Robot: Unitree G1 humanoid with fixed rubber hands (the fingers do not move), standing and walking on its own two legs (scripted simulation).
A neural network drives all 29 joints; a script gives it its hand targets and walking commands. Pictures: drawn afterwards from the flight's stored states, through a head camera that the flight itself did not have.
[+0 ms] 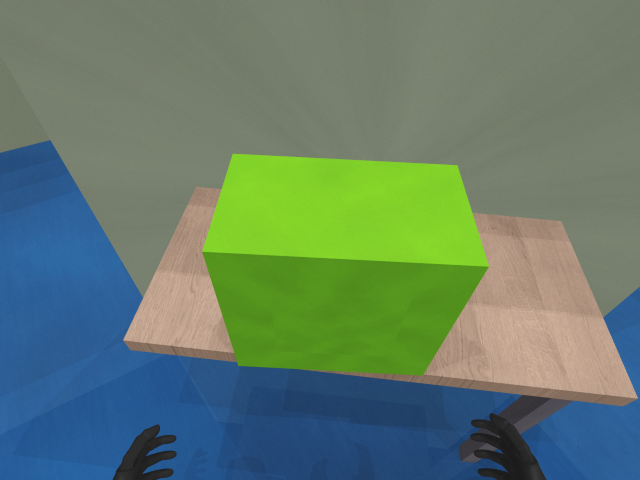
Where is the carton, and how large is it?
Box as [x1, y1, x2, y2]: [202, 154, 488, 375]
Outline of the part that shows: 233,154 202,252 238,365 422,375 488,267 457,165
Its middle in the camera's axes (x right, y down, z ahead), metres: +0.02 +0.06 +0.55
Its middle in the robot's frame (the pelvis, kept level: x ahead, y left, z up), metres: +0.39 -0.01 +0.02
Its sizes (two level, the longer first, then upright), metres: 0.294 0.165 0.290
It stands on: a table, 0.65 m high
